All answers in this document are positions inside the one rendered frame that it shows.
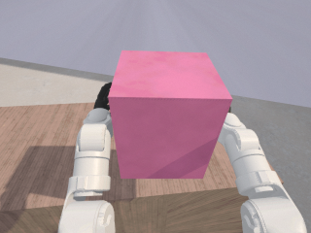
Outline pedestal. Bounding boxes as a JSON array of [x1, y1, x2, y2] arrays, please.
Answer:
[[0, 102, 284, 233]]

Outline right robot upper arm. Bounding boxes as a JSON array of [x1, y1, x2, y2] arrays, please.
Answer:
[[240, 196, 306, 233]]

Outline left robot upper arm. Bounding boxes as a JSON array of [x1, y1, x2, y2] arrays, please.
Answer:
[[58, 200, 116, 233]]

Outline carton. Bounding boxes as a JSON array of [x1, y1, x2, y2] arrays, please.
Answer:
[[108, 50, 233, 179]]

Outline robot right forearm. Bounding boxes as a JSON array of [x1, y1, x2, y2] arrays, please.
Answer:
[[218, 113, 307, 233]]

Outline left robot hand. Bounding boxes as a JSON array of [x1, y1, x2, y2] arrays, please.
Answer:
[[93, 83, 112, 111]]

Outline robot left forearm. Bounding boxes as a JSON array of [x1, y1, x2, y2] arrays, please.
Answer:
[[57, 108, 114, 233]]

